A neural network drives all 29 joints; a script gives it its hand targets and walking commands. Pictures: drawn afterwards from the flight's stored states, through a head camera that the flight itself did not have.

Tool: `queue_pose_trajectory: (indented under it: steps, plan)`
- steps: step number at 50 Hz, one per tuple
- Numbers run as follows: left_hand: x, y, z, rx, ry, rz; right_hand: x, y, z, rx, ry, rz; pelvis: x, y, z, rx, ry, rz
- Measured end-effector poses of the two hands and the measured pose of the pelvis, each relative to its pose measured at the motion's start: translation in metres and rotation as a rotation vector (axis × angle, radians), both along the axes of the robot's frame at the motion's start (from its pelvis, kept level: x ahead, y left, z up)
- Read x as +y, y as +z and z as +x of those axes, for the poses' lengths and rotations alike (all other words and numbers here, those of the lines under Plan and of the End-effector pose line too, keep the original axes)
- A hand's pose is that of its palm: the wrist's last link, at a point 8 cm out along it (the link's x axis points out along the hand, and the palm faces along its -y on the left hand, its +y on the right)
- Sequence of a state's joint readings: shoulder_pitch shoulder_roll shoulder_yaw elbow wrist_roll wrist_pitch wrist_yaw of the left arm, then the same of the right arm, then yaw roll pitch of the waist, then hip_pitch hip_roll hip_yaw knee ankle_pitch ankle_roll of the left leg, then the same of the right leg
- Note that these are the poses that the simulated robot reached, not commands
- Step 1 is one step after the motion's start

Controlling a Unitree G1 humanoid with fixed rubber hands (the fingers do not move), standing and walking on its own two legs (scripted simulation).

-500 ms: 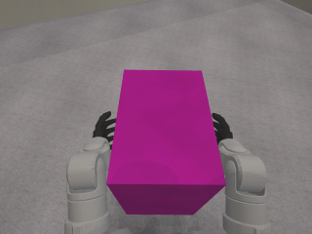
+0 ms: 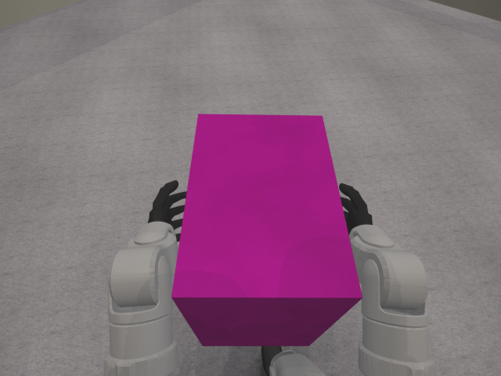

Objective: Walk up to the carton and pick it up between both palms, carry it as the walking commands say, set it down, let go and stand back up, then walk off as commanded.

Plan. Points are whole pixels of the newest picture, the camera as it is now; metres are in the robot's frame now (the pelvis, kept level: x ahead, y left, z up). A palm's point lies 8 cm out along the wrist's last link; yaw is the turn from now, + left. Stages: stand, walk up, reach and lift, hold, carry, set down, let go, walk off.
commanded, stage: carry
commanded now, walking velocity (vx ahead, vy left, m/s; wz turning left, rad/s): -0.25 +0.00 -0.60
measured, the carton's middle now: (258, 239) +0.31 -0.01 +0.02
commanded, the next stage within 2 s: none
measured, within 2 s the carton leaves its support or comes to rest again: neither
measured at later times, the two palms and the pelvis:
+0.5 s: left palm out of the picture +0.10 +0.02 +0.09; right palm out of the picture +0.00 -0.25 +0.07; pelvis -0.21 -0.03 +0.01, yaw -15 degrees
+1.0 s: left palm out of the picture -0.01 +0.07 +0.10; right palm out of the picture -0.08 -0.20 +0.10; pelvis -0.31 -0.01 +0.01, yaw -13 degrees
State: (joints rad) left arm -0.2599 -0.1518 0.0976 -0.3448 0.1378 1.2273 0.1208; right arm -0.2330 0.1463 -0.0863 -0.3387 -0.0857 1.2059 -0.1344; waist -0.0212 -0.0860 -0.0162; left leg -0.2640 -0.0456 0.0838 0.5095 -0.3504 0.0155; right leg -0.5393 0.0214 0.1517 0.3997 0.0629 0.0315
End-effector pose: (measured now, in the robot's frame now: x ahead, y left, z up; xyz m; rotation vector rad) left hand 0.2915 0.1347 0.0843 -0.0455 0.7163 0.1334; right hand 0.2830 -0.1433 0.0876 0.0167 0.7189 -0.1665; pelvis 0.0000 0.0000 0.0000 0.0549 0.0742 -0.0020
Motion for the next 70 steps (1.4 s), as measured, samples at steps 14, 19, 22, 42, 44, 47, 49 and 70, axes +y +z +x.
queue_pose_trajectory:
  steps: [14,19,22,42,44,47,49,70]
  plan:
    - [-0.033,0.016,-0.100,-0.021,-0.094,-0.029,-0.030,0.018,-0.131,-0.021,-0.104,-0.020,-0.005,0.008,-0.116,-0.009,-0.175,-0.112]
    - [-0.081,0.003,-0.142,0.016,-0.202,0.034,-0.073,-0.009,-0.200,0.018,-0.199,0.029,-0.021,-0.001,-0.163,-0.003,-0.222,-0.094]
    - [-0.105,-0.001,-0.170,0.061,-0.281,0.073,-0.091,-0.017,-0.246,0.066,-0.261,0.049,-0.024,0.005,-0.186,-0.020,-0.242,-0.060]
    - [-0.068,0.013,-0.284,0.003,-0.199,0.004,-0.062,0.015,-0.336,0.007,-0.183,-0.015,-0.014,0.006,-0.289,-0.036,-0.242,-0.037]
    - [-0.066,0.013,-0.291,0.003,-0.193,0.009,-0.060,0.014,-0.342,0.007,-0.176,-0.011,-0.014,0.005,-0.295,-0.040,-0.233,-0.037]
    - [-0.065,0.013,-0.300,0.009,-0.198,0.019,-0.059,0.011,-0.352,0.014,-0.179,-0.001,-0.012,0.005,-0.303,-0.043,-0.227,-0.039]
    - [-0.067,0.013,-0.304,0.012,-0.209,0.023,-0.059,0.010,-0.360,0.017,-0.190,0.002,-0.010,0.005,-0.309,-0.045,-0.230,-0.041]
    - [-0.066,-0.003,-0.335,0.038,-0.264,0.024,-0.055,-0.007,-0.406,0.044,-0.239,0.000,0.006,-0.002,-0.344,-0.081,-0.285,-0.050]
